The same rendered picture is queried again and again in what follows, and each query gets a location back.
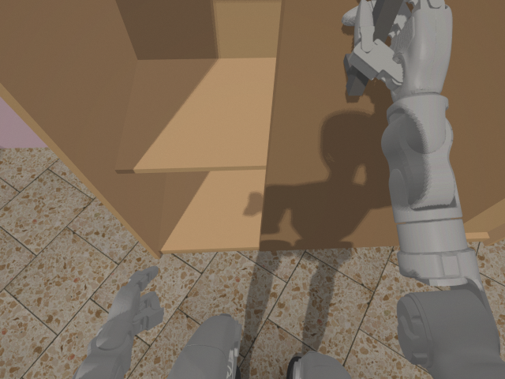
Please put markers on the robot right forearm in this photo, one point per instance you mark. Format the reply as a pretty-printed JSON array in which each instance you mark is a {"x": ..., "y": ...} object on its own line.
[{"x": 424, "y": 197}]

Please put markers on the robot left forearm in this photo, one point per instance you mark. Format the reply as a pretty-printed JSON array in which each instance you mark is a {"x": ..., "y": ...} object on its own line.
[{"x": 109, "y": 353}]

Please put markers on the left robot shin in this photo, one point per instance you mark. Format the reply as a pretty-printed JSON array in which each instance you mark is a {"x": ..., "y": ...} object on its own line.
[{"x": 232, "y": 364}]

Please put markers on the robot left thigh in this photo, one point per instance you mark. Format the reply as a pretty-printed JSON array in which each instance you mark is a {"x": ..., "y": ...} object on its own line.
[{"x": 206, "y": 354}]

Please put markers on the robot left hand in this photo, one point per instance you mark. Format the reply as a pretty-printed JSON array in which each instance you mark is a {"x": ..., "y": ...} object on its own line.
[{"x": 143, "y": 312}]

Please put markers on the wardrobe door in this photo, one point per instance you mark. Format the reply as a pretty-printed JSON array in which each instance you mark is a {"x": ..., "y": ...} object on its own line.
[
  {"x": 488, "y": 219},
  {"x": 327, "y": 178}
]

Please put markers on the right robot upper arm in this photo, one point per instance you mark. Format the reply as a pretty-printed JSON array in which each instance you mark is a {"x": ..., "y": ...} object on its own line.
[{"x": 450, "y": 334}]

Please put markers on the handle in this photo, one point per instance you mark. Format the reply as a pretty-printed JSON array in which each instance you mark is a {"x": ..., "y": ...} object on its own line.
[{"x": 384, "y": 14}]

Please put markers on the robot right hand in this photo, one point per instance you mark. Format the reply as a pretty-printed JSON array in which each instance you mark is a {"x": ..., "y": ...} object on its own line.
[{"x": 421, "y": 40}]

